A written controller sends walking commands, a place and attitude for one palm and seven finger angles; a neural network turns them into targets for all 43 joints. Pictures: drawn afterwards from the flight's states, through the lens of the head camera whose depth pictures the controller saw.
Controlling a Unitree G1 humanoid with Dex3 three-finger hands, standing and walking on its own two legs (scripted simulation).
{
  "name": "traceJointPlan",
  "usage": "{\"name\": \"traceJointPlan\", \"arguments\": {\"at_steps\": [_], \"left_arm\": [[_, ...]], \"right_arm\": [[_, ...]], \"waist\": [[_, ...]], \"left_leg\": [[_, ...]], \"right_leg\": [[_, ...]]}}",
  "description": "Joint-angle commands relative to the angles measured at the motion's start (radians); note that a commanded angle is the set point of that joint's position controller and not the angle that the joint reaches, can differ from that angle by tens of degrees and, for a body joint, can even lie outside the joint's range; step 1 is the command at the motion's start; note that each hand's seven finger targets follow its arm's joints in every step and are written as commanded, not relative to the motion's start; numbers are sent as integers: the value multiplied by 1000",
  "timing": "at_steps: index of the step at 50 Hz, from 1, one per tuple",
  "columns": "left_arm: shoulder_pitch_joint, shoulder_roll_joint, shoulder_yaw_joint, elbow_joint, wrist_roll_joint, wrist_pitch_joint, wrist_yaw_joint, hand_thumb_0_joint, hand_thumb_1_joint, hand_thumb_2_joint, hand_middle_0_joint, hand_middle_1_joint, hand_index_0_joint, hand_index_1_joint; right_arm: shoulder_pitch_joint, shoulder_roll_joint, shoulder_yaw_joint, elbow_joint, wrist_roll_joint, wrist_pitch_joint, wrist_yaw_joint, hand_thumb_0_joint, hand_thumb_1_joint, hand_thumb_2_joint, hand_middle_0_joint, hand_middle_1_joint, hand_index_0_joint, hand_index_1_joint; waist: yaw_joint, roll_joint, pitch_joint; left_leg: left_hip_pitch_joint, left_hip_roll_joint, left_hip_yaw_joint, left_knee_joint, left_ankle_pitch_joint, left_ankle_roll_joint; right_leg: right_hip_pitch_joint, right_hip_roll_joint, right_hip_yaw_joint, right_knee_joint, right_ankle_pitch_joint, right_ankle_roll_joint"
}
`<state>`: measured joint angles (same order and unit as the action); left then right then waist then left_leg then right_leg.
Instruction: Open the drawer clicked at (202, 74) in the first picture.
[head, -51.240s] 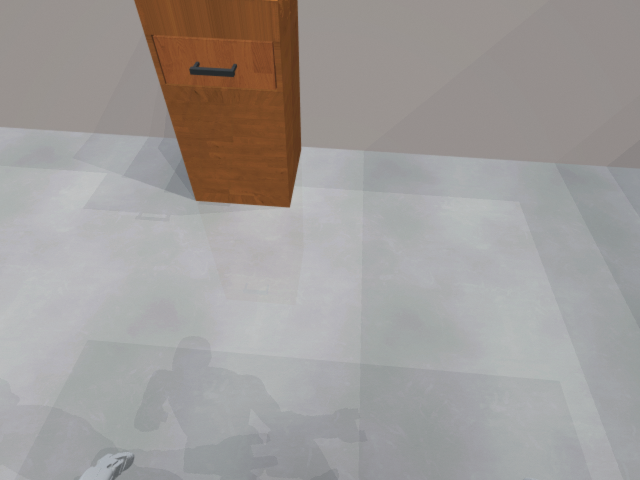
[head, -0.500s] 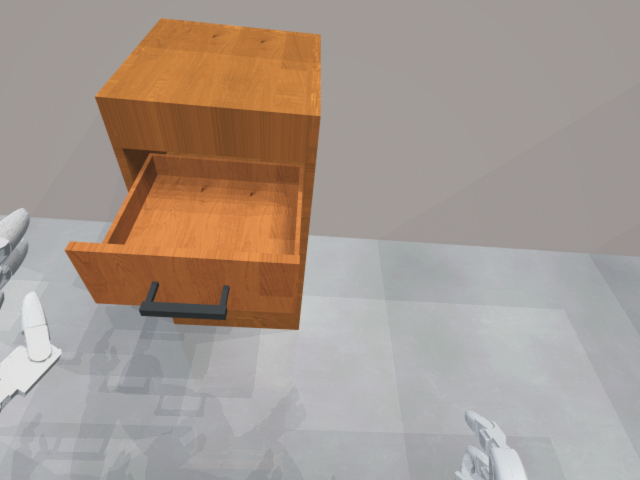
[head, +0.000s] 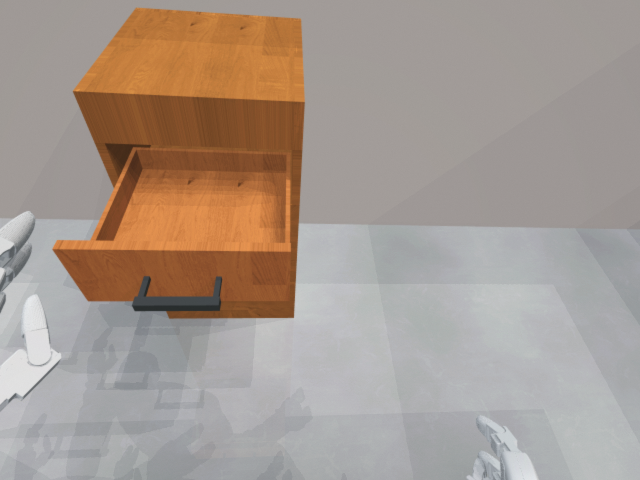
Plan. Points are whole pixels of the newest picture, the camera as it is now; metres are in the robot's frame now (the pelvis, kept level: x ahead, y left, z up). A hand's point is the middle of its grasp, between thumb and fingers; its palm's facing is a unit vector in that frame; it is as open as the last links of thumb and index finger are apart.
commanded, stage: stop stepping back and stand still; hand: left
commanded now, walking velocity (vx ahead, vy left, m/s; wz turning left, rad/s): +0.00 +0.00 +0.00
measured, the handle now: (180, 293) +0.44 +0.25 -0.12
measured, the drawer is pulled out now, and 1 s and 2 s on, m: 0.29 0.29 0.29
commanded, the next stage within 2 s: let the arm hang, fingers relaxed in 0.44 s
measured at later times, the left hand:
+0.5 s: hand (64, 334) +0.21 +0.24 +0.16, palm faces +0.28 -0.85 -0.44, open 7.4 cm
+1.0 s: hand out of the picture -0.02 +0.20 -0.17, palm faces +0.00 -0.98 -0.20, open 7.1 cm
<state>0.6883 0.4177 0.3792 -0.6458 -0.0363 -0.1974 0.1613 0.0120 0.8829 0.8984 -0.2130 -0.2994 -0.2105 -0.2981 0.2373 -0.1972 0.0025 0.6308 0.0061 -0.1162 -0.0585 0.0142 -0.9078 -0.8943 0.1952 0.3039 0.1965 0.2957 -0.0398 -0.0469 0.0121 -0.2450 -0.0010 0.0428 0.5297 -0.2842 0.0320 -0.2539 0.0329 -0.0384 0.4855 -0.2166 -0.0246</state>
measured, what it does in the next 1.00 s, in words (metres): stands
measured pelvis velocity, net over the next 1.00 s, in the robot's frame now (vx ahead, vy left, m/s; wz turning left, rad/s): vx -0.01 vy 0.01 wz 0.00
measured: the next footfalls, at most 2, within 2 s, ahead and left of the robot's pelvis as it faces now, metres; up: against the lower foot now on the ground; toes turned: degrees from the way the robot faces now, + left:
none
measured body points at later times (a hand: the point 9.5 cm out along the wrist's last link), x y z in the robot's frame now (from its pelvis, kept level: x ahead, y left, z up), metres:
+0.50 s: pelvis +0.02 +0.01 +0.00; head +0.05 +0.03 +0.45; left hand +0.19 +0.28 +0.18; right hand +0.19 -0.22 -0.07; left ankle +0.00 +0.10 -0.74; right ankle +0.02 -0.10 -0.74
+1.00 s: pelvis -0.01 +0.01 +0.01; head +0.02 +0.03 +0.45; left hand -0.02 +0.25 -0.15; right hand -0.02 -0.23 -0.14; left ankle +0.00 +0.10 -0.74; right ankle +0.02 -0.10 -0.74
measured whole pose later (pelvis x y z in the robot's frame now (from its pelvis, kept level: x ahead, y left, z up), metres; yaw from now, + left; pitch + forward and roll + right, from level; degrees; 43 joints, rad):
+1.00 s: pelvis -0.01 +0.01 +0.01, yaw +0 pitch -2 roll +0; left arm 0.32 0.21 0.00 1.00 0.01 0.03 0.02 -0.01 0.96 0.90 -0.21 -0.30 -0.20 -0.30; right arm 0.32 -0.18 0.01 1.03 -0.02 0.03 -0.01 0.01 -0.91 -0.89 0.19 0.30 0.20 0.30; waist 0.00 -0.03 0.10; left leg -0.18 -0.03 0.05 0.42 -0.21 0.05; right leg -0.20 0.01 -0.03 0.40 -0.17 -0.01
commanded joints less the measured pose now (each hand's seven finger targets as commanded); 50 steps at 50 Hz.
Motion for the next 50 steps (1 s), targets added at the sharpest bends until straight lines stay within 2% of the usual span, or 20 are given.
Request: {"name": "traceJointPlan", "arguments": {"at_steps": [1,4,7,13,15,19,26,27,28,29,31,33,35,37,38,40,45,47,48,50], "left_arm": [[-16,83,70,-138,-4,-63,7,0,900,900,-200,-300,-200,-300],[-43,91,64,-159,-7,-64,7,0,900,900,-200,-300,-200,-300],[-42,105,77,-168,-5,-62,9,0,900,900,-200,-300,-200,-300],[-25,118,90,-205,-11,-54,10,0,900,900,-200,-300,-200,-300],[-12,110,87,-196,-12,-54,9,0,900,900,-200,-300,-200,-300],[5,105,85,-188,-16,-50,2,0,900,900,-200,-300,-200,-300],[2,101,80,-185,-17,-51,-1,0,900,900,-200,-300,-200,-300],[-188,-40,-308,679,94,96,-124,0,900,900,-200,-300,-200,-300],[-166,-74,-275,739,93,166,-137,0,900,900,-200,-300,-200,-300],[-159,-85,-278,731,84,186,-142,0,900,900,-200,-300,-200,-300],[-235,-86,-292,818,78,182,-146,0,900,900,-200,-300,-200,-300],[-294,-59,-301,943,80,182,-145,0,900,900,-200,-300,-200,-300],[-338,-47,-311,1077,74,188,-144,0,900,900,-200,-300,-200,-300],[-380,-47,-325,1200,65,199,-141,0,900,900,-200,-300,-200,-300],[-391,-53,-332,1251,62,206,-137,0,900,900,-200,-300,-200,-300],[-382,-59,-342,1356,59,208,-137,0,900,900,-200,-300,-200,-300],[-352,-91,-347,1536,55,199,-136,0,900,900,-200,-300,-200,-300],[-349,-99,-353,1583,52,195,-138,0,900,900,-200,-300,-200,-300],[-350,-102,-355,1601,52,193,-135,0,900,900,-200,-300,-200,-300],[-350,-114,-361,1637,51,194,-134,0,900,900,-200,-300,-200,-300]], "right_arm": [[-103,-129,-45,-151,15,-50,8,0,-900,-900,200,300,200,300],[-117,-125,-40,-155,11,-36,10,0,-900,-900,200,300,200,300],[-127,-116,-34,-162,9,-33,8,0,-900,-900,200,300,200,300],[-140,-110,-30,-180,11,-24,2,0,-900,-900,200,300,200,300],[-135,-107,-29,-184,12,-19,4,0,-900,-900,200,300,200,300],[-140,-111,-32,-191,16,-6,7,0,-900,-900,200,300,200,300],[-142,-114,-32,-199,17,1,4,0,-900,-900,200,300,200,300],[-173,-273,-92,53,13,-59,84,0,-900,-900,200,300,200,300],[-55,-212,-92,90,-7,-22,76,0,-900,-900,200,300,200,300],[-20,-204,-82,63,-5,6,70,0,-900,-900,200,300,200,300],[-44,-184,-61,50,-11,36,68,0,-900,-900,200,300,200,300],[-55,-183,-53,58,-17,51,65,0,-900,-900,200,300,200,300],[-49,-178,-46,81,-23,72,56,0,-900,-900,200,300,200,300],[-48,-162,-35,125,-24,88,52,0,-900,-900,200,300,200,300],[-49,-153,-28,148,-25,93,52,0,-900,-900,200,300,200,300],[-47,-135,-15,198,-23,98,50,0,-900,-900,200,300,200,300],[25,-103,-16,292,-20,110,41,0,-900,-900,200,300,200,300],[50,-99,-19,322,-18,113,39,0,-900,-900,200,300,200,300],[68,-102,-23,330,-16,115,37,0,-900,-900,200,300,200,300],[95,-94,-23,360,-15,116,36,0,-900,-900,200,300,200,300]], "waist": [[11,68,-53],[7,46,-51],[14,36,-80],[21,110,-129],[20,104,-138],[17,91,-137],[20,110,-113],[-12,99,13],[-1,68,-92],[-3,90,-96],[18,8,-117],[28,-152,-122],[26,-173,-110],[26,-77,-63],[35,39,-29],[46,149,22],[46,208,18],[44,172,20],[40,110,26],[36,83,48]], "left_leg": [[-123,96,-101,-121,26,2],[-67,79,-92,-99,46,-2],[-39,87,-99,-130,88,2],[5,102,-91,-143,272,-5],[5,102,-90,-135,320,-9],[4,98,-83,-127,339,-16],[-17,101,-86,-161,282,-16],[-61,91,-79,-24,332,-18],[51,114,-68,-28,405,-31],[55,127,-81,-31,406,-13],[-9,138,-131,-49,355,30],[-10,111,-127,-36,296,20],[15,74,-109,-44,240,10],[35,74,-112,-103,212,4],[27,83,-125,-147,211,5],[-17,91,-129,-198,144,11],[-2,93,-136,-254,-19,9],[3,94,-136,-263,-56,9],[16,102,-143,-260,-38,12],[8,105,-146,-271,-57,14]], "right_leg": [[156,-88,149,-84,131,5],[102,-112,185,-130,116,-7],[131,-92,155,-111,165,6],[190,-73,98,-62,312,14],[209,-71,86,-52,351,15],[212,-72,84,-55,379,14],[198,-63,74,-59,309,21],[-12,-128,33,51,315,7],[-39,-122,81,25,296,2],[-44,-109,64,43,240,8],[-2,-92,57,67,154,12],[52,-118,103,30,225,-3],[83,-154,153,-7,321,-18],[70,-144,152,-33,259,-11],[64,-121,138,-41,159,-6],[89,-103,130,-75,64,0],[121,-100,118,-137,24,-11],[121,-103,116,-150,20,-13],[113,-101,114,-156,21,-14],[102,-106,114,-164,6,-13]]}}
